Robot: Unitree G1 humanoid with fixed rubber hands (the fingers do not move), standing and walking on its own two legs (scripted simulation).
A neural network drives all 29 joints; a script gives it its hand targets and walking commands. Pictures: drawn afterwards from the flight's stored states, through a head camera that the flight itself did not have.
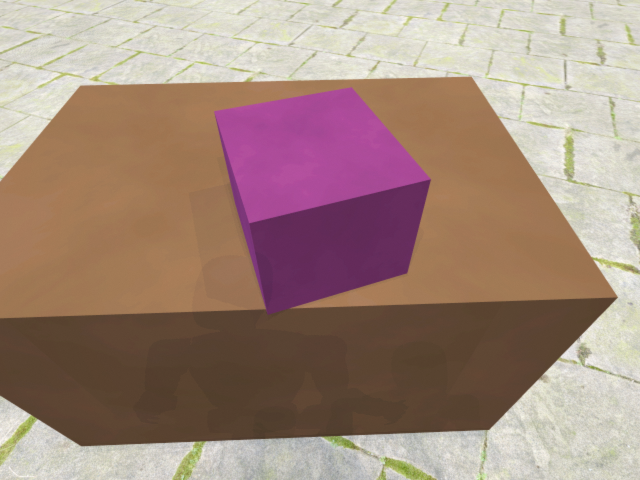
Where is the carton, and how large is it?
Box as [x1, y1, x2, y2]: [214, 87, 430, 314]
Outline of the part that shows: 351,87 214,111 235,204 268,314 406,273 430,179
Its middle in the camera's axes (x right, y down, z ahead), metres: -0.02 -0.07 +0.65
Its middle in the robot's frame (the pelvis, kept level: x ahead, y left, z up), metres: +0.55 +0.01 +0.04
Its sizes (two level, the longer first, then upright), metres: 0.277 0.245 0.204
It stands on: a pedestal, 0.68 m high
